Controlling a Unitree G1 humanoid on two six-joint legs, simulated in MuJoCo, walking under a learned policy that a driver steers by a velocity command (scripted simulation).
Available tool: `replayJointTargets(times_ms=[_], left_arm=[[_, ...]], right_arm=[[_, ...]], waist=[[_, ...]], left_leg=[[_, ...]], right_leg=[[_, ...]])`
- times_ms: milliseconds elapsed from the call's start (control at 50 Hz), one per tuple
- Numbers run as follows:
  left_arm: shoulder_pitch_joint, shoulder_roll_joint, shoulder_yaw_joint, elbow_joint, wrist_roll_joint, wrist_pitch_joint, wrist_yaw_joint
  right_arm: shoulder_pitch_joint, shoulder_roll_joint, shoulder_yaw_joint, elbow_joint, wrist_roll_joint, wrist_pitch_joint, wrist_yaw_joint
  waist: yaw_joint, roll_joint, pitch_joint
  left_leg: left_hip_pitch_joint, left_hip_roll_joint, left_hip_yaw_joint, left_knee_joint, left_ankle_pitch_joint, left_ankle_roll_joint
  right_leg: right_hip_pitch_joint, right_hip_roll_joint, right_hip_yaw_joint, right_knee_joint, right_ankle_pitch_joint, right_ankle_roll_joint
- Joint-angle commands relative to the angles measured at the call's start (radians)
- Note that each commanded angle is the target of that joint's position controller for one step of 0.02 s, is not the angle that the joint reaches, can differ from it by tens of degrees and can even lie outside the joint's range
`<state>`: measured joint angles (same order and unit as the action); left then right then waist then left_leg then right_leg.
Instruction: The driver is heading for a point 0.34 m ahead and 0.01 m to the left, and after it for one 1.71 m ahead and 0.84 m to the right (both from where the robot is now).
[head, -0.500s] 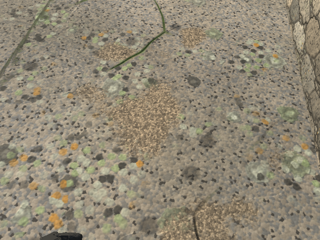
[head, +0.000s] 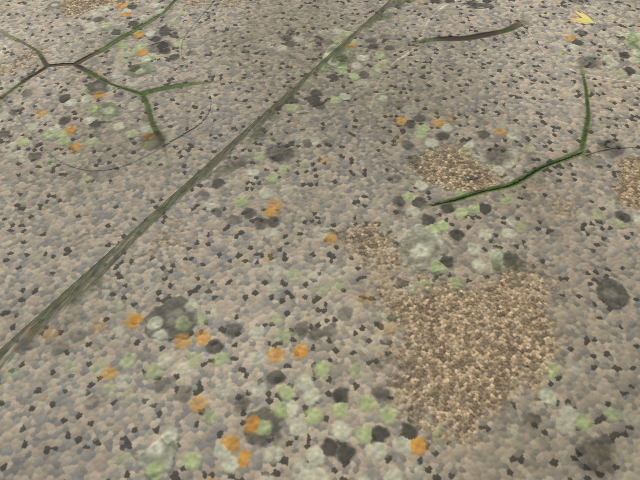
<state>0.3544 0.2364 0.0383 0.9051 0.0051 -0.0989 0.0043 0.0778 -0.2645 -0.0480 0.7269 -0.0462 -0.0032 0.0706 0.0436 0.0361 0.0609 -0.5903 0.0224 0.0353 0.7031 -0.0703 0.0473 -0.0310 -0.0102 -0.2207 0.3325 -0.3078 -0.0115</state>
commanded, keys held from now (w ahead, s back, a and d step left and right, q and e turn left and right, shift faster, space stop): q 0.22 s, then no key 0.28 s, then e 0.38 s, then w+e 0.12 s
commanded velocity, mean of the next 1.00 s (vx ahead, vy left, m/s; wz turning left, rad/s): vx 0.07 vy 0.00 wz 0.09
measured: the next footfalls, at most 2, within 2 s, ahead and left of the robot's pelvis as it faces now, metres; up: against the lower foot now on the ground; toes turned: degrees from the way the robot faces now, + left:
left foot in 0.08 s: +0.18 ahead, +0.08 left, +0.00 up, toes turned +4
right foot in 0.58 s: +0.16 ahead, -0.10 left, +0.00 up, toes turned +13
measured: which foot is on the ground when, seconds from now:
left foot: up 0.00-0.06, down 0.08-1.00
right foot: down 0.00-0.08, up 0.10-0.56, down 0.58-0.88, up 0.90-1.00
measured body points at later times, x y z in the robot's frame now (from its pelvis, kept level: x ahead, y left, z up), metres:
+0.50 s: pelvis +0.10 +0.01 +0.00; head +0.12 +0.02 +0.45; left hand +0.15 +0.29 -0.13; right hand +0.23 -0.24 -0.12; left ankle +0.15 +0.08 -0.74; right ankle +0.14 -0.13 -0.70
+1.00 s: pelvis +0.11 -0.01 +0.00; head +0.13 +0.00 +0.45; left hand +0.23 +0.27 -0.12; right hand +0.19 -0.29 -0.11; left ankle +0.14 +0.08 -0.74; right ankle +0.09 -0.11 -0.69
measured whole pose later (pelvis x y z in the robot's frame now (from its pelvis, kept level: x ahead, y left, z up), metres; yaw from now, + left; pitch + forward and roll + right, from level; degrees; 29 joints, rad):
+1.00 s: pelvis +0.11 -0.01 +0.00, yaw -1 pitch +1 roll +0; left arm 0.22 0.30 0.06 0.79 0.02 0.04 -0.01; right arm 0.26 -0.29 -0.04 0.82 -0.03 0.00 -0.05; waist -0.01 -0.02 0.01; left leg -0.26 -0.03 0.06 0.41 -0.18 0.07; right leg -0.42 0.06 0.05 0.93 -0.43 -0.04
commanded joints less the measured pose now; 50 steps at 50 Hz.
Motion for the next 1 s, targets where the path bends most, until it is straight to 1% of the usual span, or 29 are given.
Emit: replayJointTargets(times_ms=[20,60,80,100,120,140,160,180,200,220,260,280,420,520,560,580,600,620,640,700,800,840,860,880,900,920,940,960,1000], left_arm=[[-0.048,0.172,0.039,-0.065,-0.010,0.002,0.013],[-0.057,0.194,0.045,-0.069,-0.010,0.029,0.023],[-0.014,0.194,0.047,-0.082,-0.002,0.038,0.019],[0.079,0.081,0.025,-0.125,0.019,0.049,0.011],[0.105,0.114,0.027,-0.133,0.021,0.070,0.013],[0.032,0.122,0.027,-0.137,0.019,0.080,0.015],[-0.040,0.111,0.021,-0.154,0.015,0.079,0.017],[-0.072,0.111,0.021,-0.157,0.022,0.082,0.022],[-0.054,0.116,0.022,-0.155,0.030,0.094,0.023],[-0.026,0.113,0.022,-0.141,0.034,0.108,0.021],[0.001,0.097,0.021,-0.129,0.025,0.121,0.017],[-0.009,0.105,0.023,-0.131,0.017,0.125,0.019],[-0.118,0.103,0.021,-0.147,0.009,0.138,0.027],[-0.091,0.091,0.010,-0.124,-0.007,0.127,0.032],[-0.015,0.048,-0.005,-0.079,-0.005,0.118,0.031],[-0.034,0.064,-0.008,-0.081,0.007,0.108,0.031],[-0.057,0.126,-0.002,-0.100,0.025,0.096,0.031],[-0.153,0.159,-0.003,-0.113,0.020,0.091,0.023],[-0.191,0.139,-0.006,-0.122,0.013,0.084,0.012],[-0.137,0.183,0.011,-0.109,-0.005,0.076,0.009],[-0.126,0.178,0.033,-0.134,-0.004,0.105,0.007],[-0.140,0.179,0.039,-0.153,-0.004,0.114,0.004],[-0.151,0.170,0.039,-0.167,-0.005,0.118,0.002],[-0.154,0.148,0.034,-0.182,-0.011,0.122,0.002],[-0.134,0.126,0.028,-0.188,-0.010,0.123,0.003],[-0.115,0.134,0.031,-0.183,0.006,0.125,0.007],[-0.116,0.160,0.039,-0.178,0.021,0.125,0.005],[-0.125,0.151,0.039,-0.182,0.024,0.124,-0.004],[-0.138,0.135,0.033,-0.193,0.025,0.124,-0.029]], right_arm=[[0.051,-0.052,-0.011,-0.047,-0.012,-0.005,0.002],[0.197,-0.079,-0.026,-0.014,-0.020,-0.022,-0.010],[0.288,-0.141,-0.045,0.008,-0.027,-0.034,-0.027],[0.260,-0.251,-0.067,-0.012,-0.006,-0.035,-0.045],[0.306,-0.271,-0.082,-0.041,0.040,-0.021,-0.054],[0.258,-0.223,-0.073,-0.040,0.046,-0.006,-0.066],[0.184,-0.169,-0.057,-0.041,0.045,0.002,-0.075],[0.146,-0.130,-0.044,-0.033,0.040,0.006,-0.080],[0.129,-0.110,-0.039,-0.035,0.040,0.007,-0.083],[0.124,-0.104,-0.036,-0.036,0.034,0.005,-0.079],[0.140,-0.117,-0.040,-0.030,0.028,-0.005,-0.071],[0.145,-0.135,-0.043,-0.024,0.020,-0.006,-0.070],[0.182,-0.122,-0.032,0.010,0.012,0.013,-0.075],[0.176,-0.109,-0.021,0.032,0.008,0.022,-0.077],[0.170,-0.084,-0.006,0.047,0.023,0.024,-0.087],[0.202,-0.072,-0.001,0.057,0.025,0.022,-0.092],[0.240,-0.049,0.005,0.054,0.024,0.019,-0.096],[0.193,-0.054,0.004,0.046,0.030,0.023,-0.097],[0.186,-0.074,0.004,0.062,0.018,0.022,-0.100],[0.160,-0.109,-0.008,0.074,0.019,0.011,-0.101],[0.164,-0.084,-0.004,0.068,0.029,0.011,-0.116],[0.174,-0.093,-0.007,0.058,0.025,0.008,-0.122],[0.178,-0.113,-0.011,0.050,0.023,0.006,-0.126],[0.190,-0.159,-0.025,0.054,0.026,0.006,-0.128],[0.241,-0.185,-0.035,0.063,0.025,0.007,-0.125],[0.238,-0.179,-0.035,0.055,0.020,0.005,-0.123],[0.214,-0.146,-0.025,0.039,0.018,0.002,-0.120],[0.172,-0.139,-0.022,0.029,0.017,-0.001,-0.119],[0.154,-0.152,-0.023,0.027,0.020,-0.015,-0.121]], waist=[[-0.057,-0.158,-0.065],[-0.126,-0.102,-0.149],[-0.158,0.013,-0.235],[-0.050,0.212,-0.313],[-0.111,0.139,-0.482],[-0.105,0.017,-0.376],[-0.088,-0.005,-0.236],[-0.059,-0.021,-0.151],[-0.037,0.005,-0.130],[-0.027,0.010,-0.147],[-0.021,-0.006,-0.183],[-0.025,0.014,-0.176],[-0.072,0.061,-0.123],[-0.069,0.067,-0.104],[-0.028,0.031,-0.102],[-0.045,-0.017,-0.075],[-0.079,-0.148,-0.085],[-0.115,-0.225,-0.006],[-0.119,-0.193,0.002],[-0.078,-0.198,-0.039],[-0.065,-0.145,-0.054],[-0.072,-0.115,-0.057],[-0.075,-0.070,-0.057],[-0.065,0.016,-0.046],[-0.079,0.127,-0.101],[-0.084,0.174,-0.123],[-0.067,0.076,-0.101],[-0.049,0.044,-0.071],[-0.044,0.056,-0.053]], left_leg=[[0.200,-0.052,0.061,-0.078,-0.044,0.036],[0.353,-0.089,0.045,-0.188,-0.034,0.081],[0.531,-0.012,-0.067,-0.246,0.232,0.119],[0.736,0.281,-0.403,-0.116,0.912,0.217],[0.798,0.371,-0.631,-0.203,0.840,0.371],[0.711,0.330,-0.539,-0.263,0.639,0.351],[0.571,0.273,-0.462,-0.316,0.509,0.313],[0.476,0.210,-0.411,-0.355,0.435,0.263],[0.409,0.168,-0.370,-0.376,0.406,0.237],[0.378,0.146,-0.345,-0.383,0.408,0.223],[0.372,0.135,-0.320,-0.389,0.413,0.215],[0.361,0.129,-0.317,-0.397,0.380,0.209],[0.347,0.114,-0.361,-0.479,-0.089,0.185],[0.333,0.125,-0.389,-0.460,-0.145,0.173],[0.283,0.113,-0.360,-0.420,-0.150,0.126],[0.251,0.085,-0.342,-0.390,-0.165,0.074],[0.242,0.013,-0.265,-0.267,-0.203,0.032],[0.301,-0.080,-0.155,-0.301,-0.206,0.006],[0.398,-0.056,-0.147,-0.302,-0.159,-0.005],[0.426,-0.057,-0.128,-0.265,-0.100,-0.014],[0.368,-0.059,-0.095,-0.188,-0.178,-0.013],[0.385,-0.028,-0.127,-0.209,-0.183,0.005],[0.406,0.012,-0.176,-0.260,-0.193,0.024],[0.435,0.083,-0.257,-0.340,-0.159,0.060],[0.497,0.217,-0.401,-0.449,-0.232,0.139],[0.511,0.335,-0.509,-0.518,-0.335,0.211],[0.470,0.340,-0.502,-0.552,-0.478,0.221],[0.429,0.312,-0.458,-0.572,-0.538,0.206],[0.437,0.252,-0.333,-0.600,-0.495,0.168]], right_leg=[[-0.052,-0.233,0.032,0.079,0.890,-0.092],[-0.054,-0.229,0.018,0.355,0.869,-0.073],[-0.174,-0.185,0.005,0.617,0.583,-0.029],[-0.442,-0.041,0.006,0.939,-0.362,0.013],[-0.538,0.028,0.198,1.083,-0.402,0.027],[-0.587,-0.024,0.248,1.078,-0.308,0.029],[-0.604,-0.049,0.251,1.005,-0.222,0.028],[-0.588,-0.070,0.259,0.917,-0.168,0.030],[-0.536,-0.074,0.259,0.857,-0.136,0.033],[-0.487,-0.060,0.250,0.833,-0.116,0.033],[-0.444,-0.043,0.245,0.784,-0.092,0.032],[-0.444,-0.044,0.246,0.771,-0.082,0.037],[-0.426,-0.033,0.259,0.573,-0.053,0.042],[-0.276,0.006,0.238,0.351,-0.099,0.012],[-0.104,0.014,0.223,0.090,0.044,-0.012],[-0.065,-0.028,0.297,-0.015,0.092,-0.025],[-0.068,-0.185,0.500,-0.091,0.099,-0.053],[-0.271,-0.263,0.584,-0.122,0.193,-0.117],[-0.321,-0.233,0.565,-0.111,0.209,-0.120],[-0.268,-0.152,0.528,-0.051,0.264,-0.093],[-0.283,-0.150,0.599,0.011,0.291,-0.143],[-0.328,-0.124,0.608,0.054,0.269,-0.132],[-0.366,-0.086,0.587,0.096,0.223,-0.111],[-0.427,-0.003,0.513,0.180,0.104,-0.070],[-0.464,0.099,0.382,0.346,-0.127,-0.045],[-0.501,0.117,0.282,0.568,-0.259,-0.043],[-0.529,0.055,0.293,0.676,-0.225,-0.044],[-0.538,0.023,0.299,0.714,-0.169,-0.041],[-0.555,-0.005,0.279,0.710,-0.090,-0.023]])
